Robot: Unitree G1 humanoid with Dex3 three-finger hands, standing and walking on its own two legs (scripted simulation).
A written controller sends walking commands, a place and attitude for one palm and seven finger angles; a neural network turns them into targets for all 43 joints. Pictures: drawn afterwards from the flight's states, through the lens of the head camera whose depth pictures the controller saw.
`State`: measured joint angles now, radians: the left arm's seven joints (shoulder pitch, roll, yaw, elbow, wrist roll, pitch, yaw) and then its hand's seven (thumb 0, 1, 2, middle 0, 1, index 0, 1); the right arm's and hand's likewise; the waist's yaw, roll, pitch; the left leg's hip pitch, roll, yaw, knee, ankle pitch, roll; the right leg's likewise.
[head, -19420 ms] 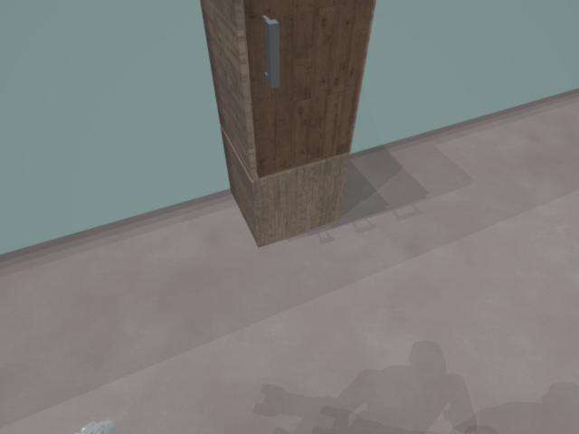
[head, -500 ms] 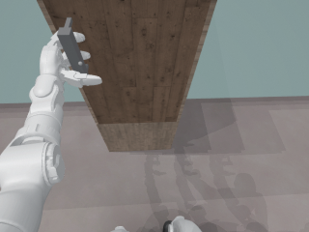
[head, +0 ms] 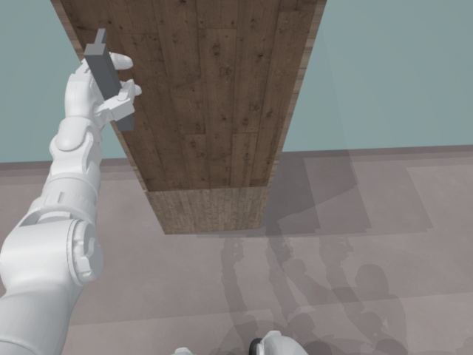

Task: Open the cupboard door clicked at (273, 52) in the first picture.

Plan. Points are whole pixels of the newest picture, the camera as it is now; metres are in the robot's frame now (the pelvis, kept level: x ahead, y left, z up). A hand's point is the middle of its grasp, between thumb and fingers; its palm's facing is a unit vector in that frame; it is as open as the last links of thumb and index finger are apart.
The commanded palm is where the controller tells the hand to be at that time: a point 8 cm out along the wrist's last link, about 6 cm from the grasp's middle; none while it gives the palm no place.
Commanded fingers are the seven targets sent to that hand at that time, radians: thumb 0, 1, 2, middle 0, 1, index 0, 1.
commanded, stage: close the thumb around the handle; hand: left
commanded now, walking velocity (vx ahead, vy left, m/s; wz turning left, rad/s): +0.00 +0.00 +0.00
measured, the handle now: (115, 83) +0.55 +0.17 +0.12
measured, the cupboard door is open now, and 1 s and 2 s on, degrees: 0 17 39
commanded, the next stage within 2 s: pull the door open along its arc in 0.02 s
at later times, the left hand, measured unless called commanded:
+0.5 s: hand (129, 118) +0.47 +0.14 +0.12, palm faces -0.02 -1.00 +0.01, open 5.8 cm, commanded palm +0.40 +0.19 +0.12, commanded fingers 0.00 0.90 0.90 -0.40 -1.35 -0.40 -1.35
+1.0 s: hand (146, 142) +0.42 +0.11 +0.12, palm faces +0.43 -0.90 -0.01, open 5.8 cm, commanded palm +0.34 +0.14 +0.12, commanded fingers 0.00 0.90 0.90 -0.40 -1.35 -0.40 -1.35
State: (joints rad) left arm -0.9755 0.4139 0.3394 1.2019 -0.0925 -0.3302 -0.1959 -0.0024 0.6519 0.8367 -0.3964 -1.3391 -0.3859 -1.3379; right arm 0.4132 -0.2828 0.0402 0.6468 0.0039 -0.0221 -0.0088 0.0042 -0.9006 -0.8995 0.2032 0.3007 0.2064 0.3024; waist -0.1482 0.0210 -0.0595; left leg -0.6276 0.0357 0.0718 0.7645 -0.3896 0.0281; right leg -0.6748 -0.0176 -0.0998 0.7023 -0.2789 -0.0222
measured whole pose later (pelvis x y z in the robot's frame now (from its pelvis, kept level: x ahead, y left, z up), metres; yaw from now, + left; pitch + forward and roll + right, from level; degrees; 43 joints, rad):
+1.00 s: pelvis +0.03 -0.02 +0.02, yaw +1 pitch +6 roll +0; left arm -0.40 -0.03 0.05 0.40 -0.01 -0.05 0.49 -0.01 0.71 0.79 -0.36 -1.35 -0.36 -1.35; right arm 0.21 -0.18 0.01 0.63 -0.04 0.02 -0.01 0.01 -0.90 -0.90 0.20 0.30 0.21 0.30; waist 0.01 0.04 -0.06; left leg -0.34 0.03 0.05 0.60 -0.36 0.00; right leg -0.41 -0.01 -0.12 0.59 -0.29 -0.04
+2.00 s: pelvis +0.00 -0.03 +0.02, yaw +3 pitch -2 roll +0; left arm -0.04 -0.11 -0.24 0.02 0.04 0.08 0.55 0.01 -0.18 0.44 -0.32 -1.23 -0.33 -1.24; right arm 0.17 -0.19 0.02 0.64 -0.03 0.08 -0.02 0.01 -0.90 -0.90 0.20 0.30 0.20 0.30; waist 0.01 0.06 0.00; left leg -0.21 0.03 0.02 0.55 -0.31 -0.02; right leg -0.26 0.00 -0.15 0.54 -0.25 -0.06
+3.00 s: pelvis +0.00 -0.01 +0.02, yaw +0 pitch -2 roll +0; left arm 0.19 0.06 -0.19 -0.19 -0.07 0.02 0.05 -0.01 -0.50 0.30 -0.14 -0.30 -0.13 -0.31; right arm 0.21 -0.20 0.06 0.53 0.01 0.00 0.00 0.01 -0.90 -0.90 0.20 0.30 0.20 0.30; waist 0.02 0.03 0.00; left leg -0.20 0.01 0.07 0.57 -0.34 0.01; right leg -0.28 -0.02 -0.09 0.58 -0.27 -0.03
